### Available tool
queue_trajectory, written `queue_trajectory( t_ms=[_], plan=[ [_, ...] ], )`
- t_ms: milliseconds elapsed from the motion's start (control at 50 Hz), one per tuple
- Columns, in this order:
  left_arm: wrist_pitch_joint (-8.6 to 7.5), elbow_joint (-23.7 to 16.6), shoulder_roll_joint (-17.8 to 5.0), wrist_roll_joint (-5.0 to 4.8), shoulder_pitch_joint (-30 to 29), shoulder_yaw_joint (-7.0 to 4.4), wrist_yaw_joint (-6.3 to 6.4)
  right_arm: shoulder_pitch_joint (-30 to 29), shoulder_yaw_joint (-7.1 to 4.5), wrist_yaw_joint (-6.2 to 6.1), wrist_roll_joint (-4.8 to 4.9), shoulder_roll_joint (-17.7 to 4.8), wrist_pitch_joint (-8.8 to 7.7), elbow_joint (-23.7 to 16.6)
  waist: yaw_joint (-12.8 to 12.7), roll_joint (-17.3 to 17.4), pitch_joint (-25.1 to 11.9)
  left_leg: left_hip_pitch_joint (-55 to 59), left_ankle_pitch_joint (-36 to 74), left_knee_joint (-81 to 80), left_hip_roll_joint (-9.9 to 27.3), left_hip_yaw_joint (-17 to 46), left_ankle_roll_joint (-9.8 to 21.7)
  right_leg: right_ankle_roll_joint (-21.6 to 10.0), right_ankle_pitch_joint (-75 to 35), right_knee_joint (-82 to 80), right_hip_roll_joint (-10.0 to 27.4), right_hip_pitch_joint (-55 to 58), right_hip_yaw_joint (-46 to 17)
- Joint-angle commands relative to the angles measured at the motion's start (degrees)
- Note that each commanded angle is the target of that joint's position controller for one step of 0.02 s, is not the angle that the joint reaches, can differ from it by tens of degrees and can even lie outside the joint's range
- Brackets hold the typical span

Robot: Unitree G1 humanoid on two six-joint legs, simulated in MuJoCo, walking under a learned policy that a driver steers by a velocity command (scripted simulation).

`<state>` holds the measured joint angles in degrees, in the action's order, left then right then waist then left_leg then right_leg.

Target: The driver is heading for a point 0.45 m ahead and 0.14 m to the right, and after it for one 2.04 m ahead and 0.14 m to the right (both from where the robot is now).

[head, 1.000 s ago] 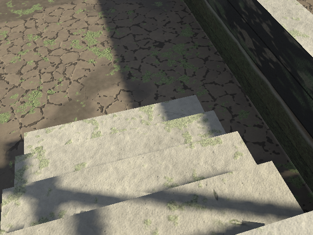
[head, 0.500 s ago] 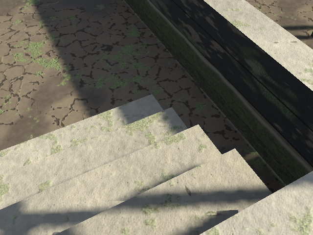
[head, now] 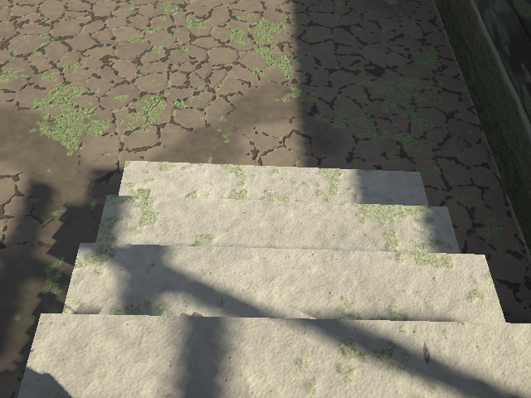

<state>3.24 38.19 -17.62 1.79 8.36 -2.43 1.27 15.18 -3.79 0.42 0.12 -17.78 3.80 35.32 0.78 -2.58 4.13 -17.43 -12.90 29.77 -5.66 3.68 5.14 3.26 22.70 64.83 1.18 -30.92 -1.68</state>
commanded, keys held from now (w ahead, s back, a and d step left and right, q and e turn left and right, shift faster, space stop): e+shift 0.40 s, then w+e+shift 0.38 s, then w+shift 0.22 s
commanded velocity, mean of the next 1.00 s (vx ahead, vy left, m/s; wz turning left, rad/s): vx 0.38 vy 0.00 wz -0.49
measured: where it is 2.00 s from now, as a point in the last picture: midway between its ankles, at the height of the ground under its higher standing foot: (390, 317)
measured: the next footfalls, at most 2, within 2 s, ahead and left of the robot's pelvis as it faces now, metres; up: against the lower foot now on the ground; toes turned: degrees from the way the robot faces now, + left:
right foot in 0.34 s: +0.04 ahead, -0.10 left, +0.00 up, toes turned -3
left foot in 0.74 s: +0.22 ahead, +0.06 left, +0.00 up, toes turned -31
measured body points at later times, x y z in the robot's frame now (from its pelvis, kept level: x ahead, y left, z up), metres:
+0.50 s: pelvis +0.03 -0.02 +0.01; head +0.05 -0.05 +0.45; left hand +0.15 +0.25 -0.10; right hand +0.14 -0.32 -0.10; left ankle +0.04 +0.10 -0.67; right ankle +0.00 -0.10 -0.74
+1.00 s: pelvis +0.19 -0.06 +0.00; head +0.22 -0.05 +0.45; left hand +0.52 +0.02 -0.07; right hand +0.06 -0.31 -0.10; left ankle +0.18 +0.08 -0.74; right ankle +0.19 -0.24 -0.67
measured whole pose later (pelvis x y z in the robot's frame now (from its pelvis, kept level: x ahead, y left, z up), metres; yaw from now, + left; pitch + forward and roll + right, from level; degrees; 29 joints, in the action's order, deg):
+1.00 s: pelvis +0.19 -0.06 +0.00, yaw -34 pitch +2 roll +1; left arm 0.8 34.6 -19.3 1.7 4.5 -2.9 -3.2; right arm 24.2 -0.9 0.3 -1.4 -17.2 -4.0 41.2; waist 4.6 -3.3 -0.8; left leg -5.7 -20.2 23.4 -0.2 -3.1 0.7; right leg -1.9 6.5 55.1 -2.0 -38.3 -9.4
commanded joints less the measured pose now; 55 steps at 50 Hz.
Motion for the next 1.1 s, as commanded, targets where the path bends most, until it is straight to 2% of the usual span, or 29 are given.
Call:
queue_trajectory(
  t_ms=[20,140,180,220,300,320,340,360,380,400,420,440,460,560,640,680,720,740,760,780,800,820,840,880,940,1020,1060,1080,1100],
  plan=[
    [0.09,-1.85,-4.88,-0.16,2.19,-1.33,-0.26,-0.76,-2.41,-0.16,-0.13,-8.7,-1.1,-3.36,-1.02,5.99,-8.81,9.14,19.94,-9.79,13.29,15.28,7.37,0.37,-3.87,-0.76,-0.41,-3.52,-0.79],
    [0.82,0.92,-1.75,-1.06,1.92,0.03,-0.87,-1.35,1.12,-0.28,-1.77,-1.99,-1.67,-1.82,0.95,9.13,-6.4,3.41,2.41,-15.12,12.88,10.95,5.84,-1.57,-4.88,-17.39,0.89,7.98,0.47],
    [0.74,0.93,-2.89,-1.26,0.93,-0.21,-1.29,-1.2,0.79,-0.62,-2.26,-4.18,-1.78,-1.04,1.84,10.22,-3.87,1.08,-1.87,-14.92,13.77,10.6,6.28,-2.82,-2.56,-20.77,-1.04,11.14,1.55],
    [0.28,0.19,-4.77,-1.54,0.65,-0.78,-1.54,-0.66,0.07,-1.23,-2.04,-6.62,-1.56,-0.49,1.84,9.32,-2.53,2.97,2.53,-12.56,16.3,11.68,7.43,-4.06,1.13,-21.82,-2.32,9.67,1.71],
    [-0.88,-0.12,-2.7,-2.02,5.0,-0.32,-1.52,-2.66,-0.19,-2.7,-1.06,-6.74,-1.38,-0.24,-0.89,6.43,-5.05,8.32,22.09,-4.43,18.19,9.44,6.98,-6.1,0.44,-30.07,-3.03,12.88,3.21],
    [-1.27,-0.33,-2.41,-1.98,6.26,-0.18,-1.5,-3.22,-0.41,-2.95,-0.74,-6.98,-1.38,-0.1,-1.94,5.64,-5.31,7.31,21.03,-1.65,16.85,7.32,4.88,-6.9,-5.86,-37.36,-2.87,15.94,1.28],
    [-1.71,-0.61,-5.05,-1.3,7.48,-0.8,-1.39,-4.06,-0.44,-3.09,-0.68,-6.31,-1.56,-0.86,-2.04,1.26,-5.59,3.36,14.36,5.73,12.92,3.79,1.61,-8.76,-12.18,-43.02,1.3,19.43,-8.47],
    [-2.31,-1.51,-12.68,-1.32,8.42,-2.73,-1.36,-5.36,0.17,-2.92,-0.96,-3.92,-1.51,-3.95,-0.53,-9.09,-4.39,-9.68,-5.21,16.86,2.48,-3.94,-3.16,-14.49,-34.83,-44.34,14.31,24.54,-28.56],
    [-2.2,0.15,-14.15,-1.6,13.88,-3.83,-1.58,-9.04,0.51,-3.28,-1.74,-3.68,-1.24,-4.99,-4.24,-11.5,-4.61,-19.41,-24.46,26.23,-1.57,-2.29,-4.74,-22.09,-45.29,-45.69,18.83,28.38,-36.34],
    [-2.15,0.21,-12.58,-1.77,14.84,-3.85,-1.34,-7.43,0.48,-3.18,-2.04,-4.27,-1.25,-3.88,-3.56,-5.39,-5.18,-21.29,-22.64,33.08,0.69,1.0,-5.57,-23.2,-42.12,-44.82,16.94,29.97,-32.8],
    [-1.74,0.14,-10.34,-1.87,13.56,-3.73,-1.1,-7.1,0.36,-2.41,-2.04,-4.61,-1.57,-3.2,-2.62,-1.92,-6.36,-21.85,-17.06,33.56,2.85,2.38,-5.68,-21.18,-19.8,-46.07,12.04,30.35,-29.19],
    [-1.08,-0.38,-8.66,-1.66,11.26,-3.38,-1.08,-8.18,0.14,-1.58,-2.12,-5.4,-1.92,-3.32,-1.97,-1.6,-5.2,-22.41,-12.65,30.74,4.46,2.3,-5.95,-18.61,-0.74,-49.16,8.58,28.25,-27.66],
    [-0.91,-0.91,-7.89,-1.59,10.28,-3.26,-1.06,-9.54,0.11,-0.79,-2.56,-5.67,-2.02,-3.49,-2.52,-3.43,-4.18,-22.7,-9.55,29.18,4.81,1.65,-6.72,-17.75,9.38,-51.56,6.42,27.03,-27.55],
    [-2.4,-1.18,-8.91,-1.55,12.73,-4.11,-1.54,-14.8,1.57,0.11,-2.23,-3.03,-2.6,-4.3,-4.83,-2.99,-3.33,-21.14,-3.51,18.45,3.59,-0.01,-10.46,-17.07,6.04,-49.9,2.72,23.83,-27.7],
    [-2.88,-3.05,-11.2,-1.32,10.61,-4.72,-2.22,-17.99,1.81,0.2,-1.61,-4.15,-3.71,-5.76,-5.7,-4.82,-3.75,-12.89,-5.59,10.46,1.28,-0.61,-10.07,-16.7,3.3,-47.65,1.07,18.06,-30.78],
    [-2.83,-4.53,-11.03,-1.2,6.09,-4.62,-2.35,-14.06,1.65,-0.19,-0.35,-4.53,-4.67,-5.08,-2.8,-5.48,-3.93,-1.34,-3.9,5.15,0.87,-0.16,-9.06,-15.16,1.47,-46.5,-0.04,10.65,-31.22],
    [-2.99,-5.66,-9.21,-1.56,1.68,-4.05,-1.87,-3.36,0.91,-1.05,-0.21,-5.85,-5.61,-2.65,3.77,-2.2,-3.75,19.05,1.49,-1.55,2.15,-1.02,-7.82,-12.29,1.08,-40.66,-3.02,-2.64,-28.37],
    [-3.88,-5.81,-6.31,-2.12,1.65,-3.25,-1.84,3.82,-0.23,-1.95,-1.39,-9.59,-6.32,-1.55,7.23,4.37,-6.07,30.38,-4.26,-4.93,9.47,5.75,-6.12,-9.73,5.55,-28.01,-7.01,-10.78,-22.67],
    [-4.8,-7.98,-1.72,-4.04,4.01,-1.68,-1.7,7.41,-1.53,-2.36,-3.01,-15.85,-6.47,-2.39,7.28,19.4,-14.06,37.41,-27.82,-11.95,26.87,29.85,-2.11,-7.43,11.98,-9.27,-12.04,-16.86,-12.2],
    [-4.73,-8.25,-4.88,-2.79,1.61,-1.83,-1.32,3.64,-1.62,-2.48,-2.3,-14.61,-6.21,-2.65,5.28,14.7,-11.28,28.29,-30.95,-15.06,30.25,40.15,-0.29,-7.41,2.99,-1.14,-7.42,-20.01,-10.15],
    [-4.45,-7.7,-7.12,-1.62,-0.61,-2.43,-1.62,1.52,-0.46,-2.16,-2.04,-10.62,-6.29,-3.28,4.01,8.29,-7.3,22.34,-27.43,-13.81,27.85,34.41,-0.26,-7.36,-1.94,1.23,-4.91,-18.58,-9.42],
    [-4.26,-7.1,-6.89,-0.71,-0.14,-2.41,-2.46,0.75,0.37,-1.67,-2.26,-8.26,-6.5,-3.25,2.77,6.1,-5.79,19.03,-21.61,-13.15,24.98,28.17,-0.43,-7.07,-5.09,1.45,-3.8,-17.02,-9.05],
    [-3.94,-6.85,-5.99,-0.1,0.29,-2.15,-3.41,0.79,1.02,-1.46,-2.24,-6.87,-6.87,-2.77,1.96,7.1,-4.77,17.3,-17.15,-13.45,22.4,22.78,-0.44,-6.73,-7.24,1.03,-2.4,-16.25,-8.57],
    [-3.2,-7.31,-4.68,-0.36,-1.35,-1.5,-4.09,2.67,1.52,-0.95,-2.18,-5.74,-7.87,-1.19,2.02,9.63,-2.17,14.38,-9.0,-14.89,19.17,16.24,0.31,-6.26,-11.55,-0.74,-1.97,-16.3,-8.78],
    [-2.78,-7.49,-4.36,-0.39,-3.89,-1.23,-4.23,4.84,1.11,-0.15,-1.73,-6.81,-8.8,0.79,1.16,9.24,-0.41,13.17,3.46,-15.56,18.77,10.56,2.37,-5.18,-16.76,-6.32,-3.14,-16.76,-10.3],
    [-3.78,-8.93,-4.02,0.3,-12.06,-0.26,-5.6,9.96,0.4,-0.21,-1.08,-8.77,-9.11,4.46,3.11,8.81,-0.1,12.68,12.95,-18.63,19.07,4.33,4.51,-5.23,-17.75,-14.66,-1.88,-11.77,-3.72],
    [-3.59,-8.66,-4.42,0.42,-12.39,0.07,-5.95,12.03,0.13,-0.01,-0.82,-9.03,-8.54,6.18,2.68,9.26,0.26,13.43,14.6,-20.02,18.32,3.45,5.82,-5.75,-17.43,-18.03,0.68,-8.15,1.28],
    [-3.72,-8.04,-5.15,1.13,-11.11,-0.36,-5.67,13.02,-0.14,-0.08,-1.13,-9.63,-8.62,7.01,1.64,10.3,-0.3,15.21,19.6,-17.93,20.21,4.44,6.31,-6.97,-22.02,-13.74,2.73,-6.97,-0.24],
    [-3.95,-7.86,-5.89,1.16,-10.53,-0.39,-5.47,12.23,-0.28,-0.23,-1.18,-10.0,-8.55,6.99,0.56,8.55,-0.44,16.64,22.66,-16.46,19.93,3.61,6.26,-7.52,-20.27,-15.12,2.96,-7.01,-0.52]
  ],
)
